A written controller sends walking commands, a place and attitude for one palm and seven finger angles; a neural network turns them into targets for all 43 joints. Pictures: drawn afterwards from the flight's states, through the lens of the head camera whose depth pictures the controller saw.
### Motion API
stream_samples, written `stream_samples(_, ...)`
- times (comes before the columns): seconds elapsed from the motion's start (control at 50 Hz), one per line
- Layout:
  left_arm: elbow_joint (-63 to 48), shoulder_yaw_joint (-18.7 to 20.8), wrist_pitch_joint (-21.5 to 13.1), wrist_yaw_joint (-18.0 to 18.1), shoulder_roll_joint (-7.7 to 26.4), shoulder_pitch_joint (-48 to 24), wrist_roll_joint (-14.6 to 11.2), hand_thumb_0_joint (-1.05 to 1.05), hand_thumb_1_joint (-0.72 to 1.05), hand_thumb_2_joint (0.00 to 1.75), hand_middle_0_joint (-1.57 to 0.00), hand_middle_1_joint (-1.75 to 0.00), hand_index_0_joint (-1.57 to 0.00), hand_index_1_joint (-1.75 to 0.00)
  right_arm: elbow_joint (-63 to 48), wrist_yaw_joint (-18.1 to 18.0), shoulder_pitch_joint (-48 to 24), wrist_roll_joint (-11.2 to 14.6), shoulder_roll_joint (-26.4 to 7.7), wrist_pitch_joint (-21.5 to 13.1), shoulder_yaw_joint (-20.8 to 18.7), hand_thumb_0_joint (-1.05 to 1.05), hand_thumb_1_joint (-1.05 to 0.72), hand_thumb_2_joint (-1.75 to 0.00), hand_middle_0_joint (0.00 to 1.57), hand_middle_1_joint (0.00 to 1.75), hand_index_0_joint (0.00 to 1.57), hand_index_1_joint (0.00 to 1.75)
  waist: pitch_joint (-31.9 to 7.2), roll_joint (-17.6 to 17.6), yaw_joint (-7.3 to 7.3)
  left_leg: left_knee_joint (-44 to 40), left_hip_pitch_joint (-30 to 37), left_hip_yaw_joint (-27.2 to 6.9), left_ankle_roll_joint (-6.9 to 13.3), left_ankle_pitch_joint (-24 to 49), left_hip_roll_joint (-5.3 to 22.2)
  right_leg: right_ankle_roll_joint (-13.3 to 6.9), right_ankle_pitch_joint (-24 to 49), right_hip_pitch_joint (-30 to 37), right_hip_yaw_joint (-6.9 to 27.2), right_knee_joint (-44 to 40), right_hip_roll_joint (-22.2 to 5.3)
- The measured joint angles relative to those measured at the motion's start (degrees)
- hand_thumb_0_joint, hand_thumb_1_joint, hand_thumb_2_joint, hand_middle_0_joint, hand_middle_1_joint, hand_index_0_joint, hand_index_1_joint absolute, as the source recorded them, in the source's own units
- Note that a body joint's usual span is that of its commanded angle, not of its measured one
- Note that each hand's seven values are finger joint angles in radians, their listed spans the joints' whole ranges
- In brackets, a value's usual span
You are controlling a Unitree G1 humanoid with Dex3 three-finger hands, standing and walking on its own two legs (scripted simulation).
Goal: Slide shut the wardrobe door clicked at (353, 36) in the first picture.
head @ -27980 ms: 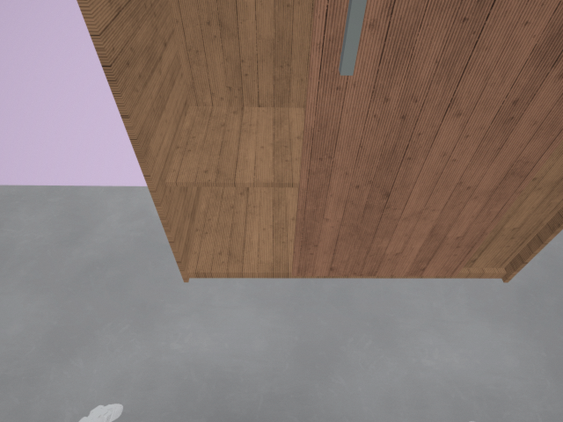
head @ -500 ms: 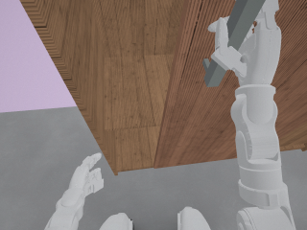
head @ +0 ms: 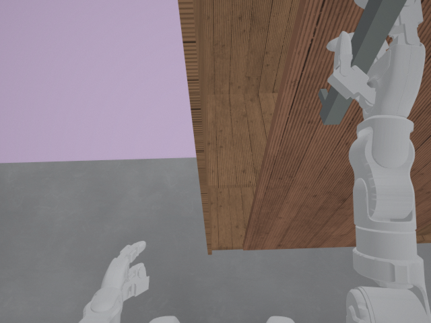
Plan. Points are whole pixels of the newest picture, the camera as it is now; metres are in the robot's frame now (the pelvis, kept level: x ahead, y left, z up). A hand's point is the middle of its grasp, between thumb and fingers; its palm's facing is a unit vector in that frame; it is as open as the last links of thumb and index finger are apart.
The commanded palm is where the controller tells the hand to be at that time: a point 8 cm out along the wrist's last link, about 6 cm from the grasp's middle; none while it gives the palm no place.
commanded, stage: step sideways, sliding the door along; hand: right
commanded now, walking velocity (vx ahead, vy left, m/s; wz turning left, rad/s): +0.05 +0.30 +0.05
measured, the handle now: (356, 39) +0.41 -0.18 +0.29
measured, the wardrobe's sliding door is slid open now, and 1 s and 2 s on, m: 0.14 0.00 0.00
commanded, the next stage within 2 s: stop walking and hold the door there in 0.82 s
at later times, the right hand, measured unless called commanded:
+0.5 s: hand (243, 73) +0.37 -0.04 +0.27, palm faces +0.10 +0.99 -0.04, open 6.9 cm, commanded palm +0.35 -0.05 +0.28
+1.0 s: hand (233, 70) +0.38 -0.02 +0.27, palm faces +0.30 +0.95 -0.11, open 6.8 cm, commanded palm +0.34 -0.05 +0.26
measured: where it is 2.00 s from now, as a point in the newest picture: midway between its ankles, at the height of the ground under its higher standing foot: outside the picture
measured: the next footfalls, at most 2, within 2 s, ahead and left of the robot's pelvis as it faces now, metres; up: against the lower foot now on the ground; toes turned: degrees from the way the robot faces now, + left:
right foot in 0.24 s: +0.03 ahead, -0.16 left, +0.00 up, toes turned -3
right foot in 0.54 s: +0.03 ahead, -0.08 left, +0.00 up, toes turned +0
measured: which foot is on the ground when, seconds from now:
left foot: down 0.00-0.58, up 0.60-0.72, down 0.74-1.00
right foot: down 0.00-0.14, up 0.16-0.22, down 0.24-0.42, up 0.44-0.52, down 0.54-0.98, up 1.00-1.00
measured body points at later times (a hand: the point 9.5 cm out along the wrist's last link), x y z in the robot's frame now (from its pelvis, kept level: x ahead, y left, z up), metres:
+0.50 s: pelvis -0.01 +0.08 +0.00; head +0.01 +0.08 +0.45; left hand +0.17 +0.29 -0.09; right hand +0.36 -0.09 +0.27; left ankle +0.02 +0.17 -0.72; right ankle -0.01 -0.11 -0.71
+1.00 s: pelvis +0.00 +0.18 +0.01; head +0.03 +0.18 +0.46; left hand +0.21 +0.39 -0.08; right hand +0.36 -0.07 +0.27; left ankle +0.01 +0.24 -0.72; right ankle -0.01 -0.05 -0.70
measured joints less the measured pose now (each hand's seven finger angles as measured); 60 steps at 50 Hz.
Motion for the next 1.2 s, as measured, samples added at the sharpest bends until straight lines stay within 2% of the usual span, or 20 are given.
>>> stream_samples(0.04,-0.9,1.2,-0.2,-0.4,0.6,1.0,0.5,0.02,0.91,0.90,-0.20,-0.30,-0.20,-0.30,0.5,0.3,-0.8,0.6,0.6,0.0,0.8,-0.08,-0.69,-0.82,0.46,1.41,0.18,1.16,0.1,0.9,-0.16,4.4,-2.0,-0.3,0.6,-1.3,-0.7,3.5,1.0,1.2,-0.1,-2.7,-0.7)
stream_samples(0.08,-1.9,2.1,-0.3,-1.1,1.2,2.0,0.5,0.02,0.91,0.90,-0.20,-0.30,-0.20,-0.30,1.7,0.5,-1.6,0.9,1.0,-0.3,1.6,-0.07,-0.69,-0.82,0.46,1.41,0.18,1.16,0.2,0.7,-0.61,5.7,-2.0,0.2,1.4,-4.0,-1.7,4.4,1.5,1.7,0.3,-3.3,-1.7)
stream_samples(0.16,-1.5,1.8,0.2,-1.4,1.9,2.0,-0.6,0.02,0.91,0.90,-0.19,-0.30,-0.20,-0.30,3.0,0.5,-1.7,0.7,1.1,-0.2,1.8,-0.08,-0.71,-0.80,0.46,1.40,0.17,1.17,-0.6,0.4,0.60,0.2,1.4,1.5,2.4,-2.2,-2.9,-0.2,-0.9,-1.0,2.2,3.0,-2.4)
stream_samples(0.24,0.2,1.6,0.0,-0.2,2.1,1.4,-0.1,0.02,0.91,0.90,-0.19,-0.30,-0.20,-0.30,1.0,-0.4,2.1,0.0,2.3,0.0,2.9,-0.06,-0.71,-0.78,0.42,1.40,0.16,1.20,-3.4,0.7,2.44,-2.2,0.9,0.7,3.0,-0.7,-2.8,-3.0,-0.9,-0.9,0.7,4.4,4.1)
stream_samples(0.3,-0.2,1.6,0.1,0.3,0.5,1.3,0.7,0.02,0.91,0.90,-0.19,-0.30,-0.20,-0.30,0.5,-0.7,3.3,0.2,1.4,0.1,3.8,-0.06,-0.70,-0.76,0.39,1.40,0.14,1.20,-4.3,2.2,3.10,3.2,-2.7,-0.5,2.4,-0.5,-2.6,2.0,-1.3,2.6,-1.4,-3.1,4.2)
stream_samples(0.34,-1.1,1.4,0.8,-0.1,-0.5,1.4,1.2,0.02,0.91,0.90,-0.19,-0.30,-0.20,-0.30,1.3,-0.1,3.8,0.9,0.5,-1.0,3.2,-0.05,-0.70,-0.75,0.39,1.40,0.14,1.20,-3.8,1.7,3.04,7.8,-4.3,-0.5,2.4,-4.3,-3.3,3.4,0.0,4.1,-1.7,-5.1,3.2)
stream_samples(0.44,-2.2,-1.1,1.6,-0.9,-1.8,2.1,0.2,0.01,0.91,0.90,-0.20,-0.30,-0.20,-0.30,3.9,0.6,2.1,1.9,-0.9,-0.7,0.9,-0.06,-0.71,-0.79,0.40,1.40,0.10,1.24,-3.0,0.4,2.34,-2.8,0.2,1.3,4.2,3.2,-4.0,0.3,-1.3,1.5,-0.9,2.8,0.4)
stream_samples(0.5,-0.1,-2.0,1.4,-0.2,-1.4,1.8,0.2,0.02,0.91,0.90,-0.20,-0.30,-0.20,-0.30,4.4,0.2,2.5,1.7,-0.1,-0.3,0.2,-0.05,-0.72,-0.81,0.41,1.40,0.12,1.26,-4.1,0.1,3.00,-3.4,-0.5,1.8,5.7,2.1,-5.0,-2.5,-6.3,-1.6,1.4,8.0,4.4)
stream_samples(0.54,0.4,-2.3,1.1,0.3,-0.8,2.4,0.5,0.02,0.91,0.90,-0.20,-0.30,-0.20,-0.30,3.7,-0.1,2.9,2.0,0.1,0.2,0.4,-0.04,-0.71,-0.81,0.42,1.40,0.13,1.26,-4.9,0.5,2.87,-4.3,-1.0,1.4,6.0,2.9,-5.4,-3.4,-1.5,-0.2,-0.5,3.0,7.0)
stream_samples(0.6,0.7,-1.9,1.3,0.8,-1.5,3.2,0.8,0.02,0.91,0.90,-0.20,-0.30,-0.20,-0.30,3.8,0.1,2.6,2.8,-1.1,0.4,0.8,-0.03,-0.71,-0.81,0.43,1.40,0.14,1.26,-5.2,3.5,2.47,1.2,-3.6,0.1,4.6,1.0,-4.8,-0.1,-1.4,2.9,-1.6,-3.1,7.8)
stream_samples(0.66,0.3,-1.3,1.8,0.6,-1.5,4.4,1.3,0.02,0.91,0.90,-0.20,-0.30,-0.20,-0.30,4.8,0.1,3.2,2.4,-1.4,-0.5,-0.1,-0.04,-0.70,-0.82,0.44,1.40,0.15,1.26,-4.5,3.0,1.95,8.6,-4.8,0.1,3.4,-4.8,-4.9,1.4,0.4,5.4,-1.0,-6.6,6.2)
stream_samples(0.7,-0.3,-1.2,2.0,0.1,-0.7,5.2,1.2,0.02,0.91,0.90,-0.20,-0.30,-0.20,-0.30,5.7,0.0,2.9,2.4,-1.3,-0.5,-0.8,-0.04,-0.69,-0.82,0.45,1.40,0.17,1.27,-3.9,1.0,1.24,3.6,-2.3,0.8,3.5,-3.3,-4.6,1.5,0.8,5.6,0.2,-6.4,4.2)
stream_samples(0.74,-1.0,-1.7,2.1,-0.3,-0.5,6.0,0.3,0.02,0.91,0.90,-0.20,-0.30,-0.20,-0.30,6.8,-0.1,1.0,2.0,-1.9,0.7,-1.1,-0.05,-0.68,-0.82,0.45,1.40,0.18,1.26,-3.5,1.3,0.41,-5.5,2.1,0.4,3.7,7.1,-3.4,1.0,0.0,3.8,0.5,-1.8,3.2)
stream_samples(0.82,0.7,-1.9,1.6,-0.1,-0.2,5.3,-0.5,0.02,0.91,0.90,-0.20,-0.30,-0.20,-0.30,8.6,-1.0,-0.4,0.3,-2.0,1.8,-1.5,-0.06,-0.66,-0.83,0.45,1.40,0.21,1.24,-4.8,1.5,1.17,-5.7,2.9,3.4,5.2,1.8,-5.2,-2.3,-1.4,2.7,3.6,-1.0,1.8)
stream_samples(0.88,-0.1,-0.6,1.3,0.3,0.7,5.0,-0.2,0.02,0.91,0.90,-0.20,-0.30,-0.20,-0.30,8.3,-1.5,-0.6,1.3,-2.5,1.9,-1.2,-0.06,-0.66,-0.83,0.45,1.40,0.23,1.23,-5.5,1.4,0.48,-4.4,1.4,4.3,5.4,0.7,-5.2,2.5,-1.3,3.2,4.5,-4.7,1.4)
stream_samples(0.94,-0.9,0.4,1.0,0.2,1.7,3.8,-0.7,0.02,0.91,0.90,-0.20,-0.30,-0.20,-0.30,7.2,-1.8,0.1,1.9,-2.7,1.8,-2.0,-0.07,-0.65,-0.83,0.45,1.40,0.23,1.22,-3.9,-0.1,-0.58,-5.5,2.9,4.6,6.3,0.8,-5.9,2.9,0.3,3.5,4.1,-3.7,0.6)
stream_samples(0.98,-0.2,-0.2,1.2,0.4,1.7,1.7,-0.4,0.02,0.91,0.90,-0.20,-0.30,-0.20,-0.30,7.0,0.3,3.0,2.4,-5.6,-0.3,-4.5,-0.09,-0.64,-0.82,0.45,1.40,0.23,1.23,-4.1,0.2,0.90,-6.4,3.1,4.1,6.7,1.2,-5.5,0.9,2.7,1.7,1.9,-0.4,0.9)
stream_samples(1.04,-0.9,-0.4,0.8,0.8,2.4,0.9,-0.2,0.02,0.91,0.90,-0.20,-0.30,-0.20,-0.30,5.5,1.3,7.3,2.4,-7.7,-1.1,-6.8,-0.11,-0.63,-0.80,0.45,1.40,0.23,1.27,-5.0,0.2,2.25,-8.2,3.3,2.8,6.5,2.1,-4.6,-2.3,-2.2,-0.7,1.1,4.6,5.1)
stream_samples(1.1,-1.5,-1.1,-0.4,1.9,3.8,1.3,0.2,0.02,0.91,0.90,-0.20,-0.30,-0.20,-0.30,3.6,0.9,11.0,2.8,-7.2,-1.2,-8.2,-0.11,-0.64,-0.81,0.45,1.40,0.21,1.30,-6.3,-1.0,2.92,-9.9,3.7,1.6,6.0,3.0,-4.7,-3.9,2.7,1.0,-1.5,-2.6,8.4)
stream_samples(1.2,-1.2,-1.8,-0.5,2.8,3.7,2.7,0.0,0.01,0.91,0.90,-0.20,-0.30,-0.20,-0.30,2.0,0.3,14.4,2.9,-7.2,-1.0,-8.7,-0.10,-0.66,-0.82,0.45,1.40,0.19,1.31,-8.4,0.1,3.99,-10.4,4.2,-0.3,5.1,3.1,-4.7,-1.7,2.5,5.0,-4.4,-8.8,8.4)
